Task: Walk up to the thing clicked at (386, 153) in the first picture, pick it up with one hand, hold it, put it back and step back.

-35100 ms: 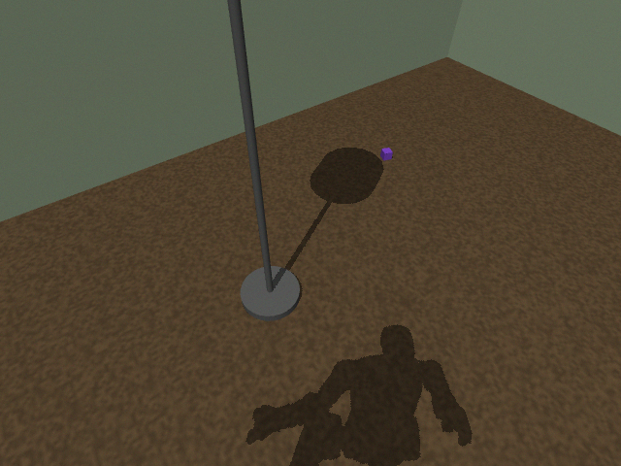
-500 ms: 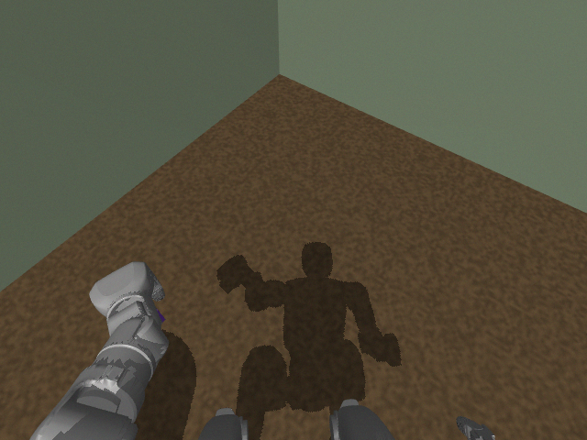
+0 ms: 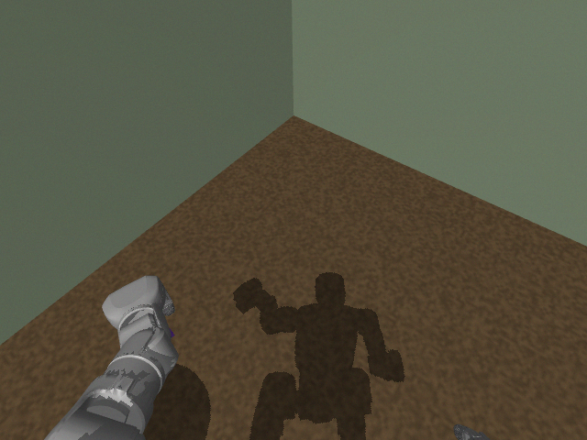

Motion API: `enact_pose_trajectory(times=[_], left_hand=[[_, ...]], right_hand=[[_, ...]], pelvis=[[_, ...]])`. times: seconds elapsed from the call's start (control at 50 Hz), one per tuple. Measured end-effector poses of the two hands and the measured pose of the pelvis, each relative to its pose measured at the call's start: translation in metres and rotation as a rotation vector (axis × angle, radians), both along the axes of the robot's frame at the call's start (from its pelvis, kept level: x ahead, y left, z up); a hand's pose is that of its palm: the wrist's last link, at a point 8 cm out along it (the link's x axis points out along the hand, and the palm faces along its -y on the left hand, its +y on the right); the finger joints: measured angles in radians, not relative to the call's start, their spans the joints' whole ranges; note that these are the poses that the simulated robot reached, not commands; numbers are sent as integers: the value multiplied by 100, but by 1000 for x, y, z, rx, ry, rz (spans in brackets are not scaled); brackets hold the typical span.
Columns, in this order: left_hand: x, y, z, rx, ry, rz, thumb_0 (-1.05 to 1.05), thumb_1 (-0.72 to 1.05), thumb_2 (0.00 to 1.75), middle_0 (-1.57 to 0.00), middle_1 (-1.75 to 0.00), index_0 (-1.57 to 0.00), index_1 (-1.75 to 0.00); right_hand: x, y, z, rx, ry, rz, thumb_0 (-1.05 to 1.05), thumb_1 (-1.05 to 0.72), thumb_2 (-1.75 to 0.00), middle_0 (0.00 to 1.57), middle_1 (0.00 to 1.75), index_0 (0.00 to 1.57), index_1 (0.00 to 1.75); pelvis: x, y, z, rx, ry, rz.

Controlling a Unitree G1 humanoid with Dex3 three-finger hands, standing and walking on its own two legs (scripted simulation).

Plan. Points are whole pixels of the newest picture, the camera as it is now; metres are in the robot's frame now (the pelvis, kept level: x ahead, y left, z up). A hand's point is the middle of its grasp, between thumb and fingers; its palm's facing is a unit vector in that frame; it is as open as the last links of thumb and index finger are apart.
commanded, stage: hold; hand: left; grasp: from above
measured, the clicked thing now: (152, 329) +0.33 +0.24 -0.12
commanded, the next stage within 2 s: crouch in 1.72 s
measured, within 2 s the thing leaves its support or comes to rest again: neither
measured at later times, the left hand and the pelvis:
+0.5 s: hand (146, 327) +0.31 +0.22 -0.04, palm faces -0.35 -0.25 -0.90, open 6.2 cm; pelvis -0.01 +0.00 +0.01, yaw +0 degrees
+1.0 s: hand (142, 329) +0.30 +0.22 -0.03, palm faces -0.34 -0.26 -0.90, open 6.2 cm; pelvis -0.01 +0.00 +0.02, yaw +0 degrees
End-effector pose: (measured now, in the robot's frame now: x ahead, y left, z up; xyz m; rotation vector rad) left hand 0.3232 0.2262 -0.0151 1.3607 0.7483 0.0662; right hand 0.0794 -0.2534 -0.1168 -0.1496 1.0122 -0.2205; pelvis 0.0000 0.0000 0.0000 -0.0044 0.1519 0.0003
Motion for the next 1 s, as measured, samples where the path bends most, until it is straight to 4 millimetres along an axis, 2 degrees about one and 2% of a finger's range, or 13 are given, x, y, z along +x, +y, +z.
enact_pose_trajectory(times=[0.34,1.0], left_hand=[[-8,-2,24,6,-14,22,-8,48,12,-91,-19,-106,-22],[-25,-4,44,1,-24,45,-6,47,17,-86,-26,-102,-31]], right_hand=[[14,2,15,35,-52,55,1,-89,-88,20,30,20,30],[37,10,26,67,-128,107,1,-89,-89,20,29,20,30]], pelvis=[[-3,0,11,5,-56,-3],[-7,-2,19,8,-104,-6]])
